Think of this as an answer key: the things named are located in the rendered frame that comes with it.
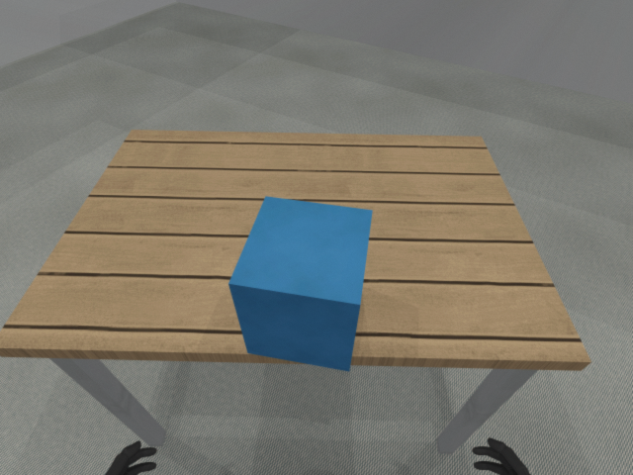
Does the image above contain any left robot hand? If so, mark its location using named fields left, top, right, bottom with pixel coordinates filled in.
left=105, top=441, right=157, bottom=475

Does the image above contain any carton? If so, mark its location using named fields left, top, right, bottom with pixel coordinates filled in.
left=228, top=196, right=373, bottom=371

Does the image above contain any right robot hand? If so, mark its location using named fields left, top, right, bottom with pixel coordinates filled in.
left=472, top=437, right=530, bottom=475

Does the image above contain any table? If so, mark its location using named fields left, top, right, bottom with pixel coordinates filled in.
left=0, top=130, right=591, bottom=454

